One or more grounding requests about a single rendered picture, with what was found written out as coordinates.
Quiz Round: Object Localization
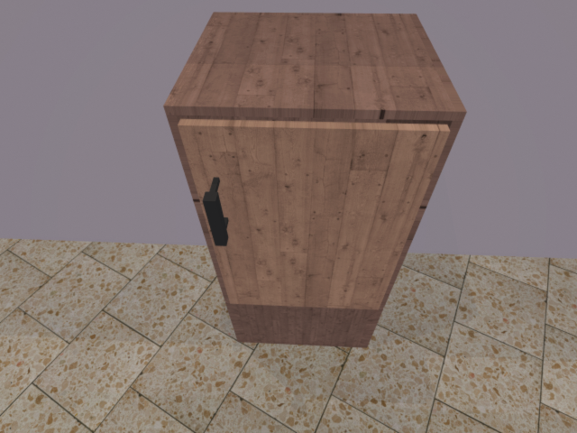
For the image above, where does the cupboard door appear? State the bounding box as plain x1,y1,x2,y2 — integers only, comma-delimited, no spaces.
178,119,450,310

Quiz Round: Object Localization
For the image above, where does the handle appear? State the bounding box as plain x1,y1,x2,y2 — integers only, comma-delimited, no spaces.
203,177,229,246

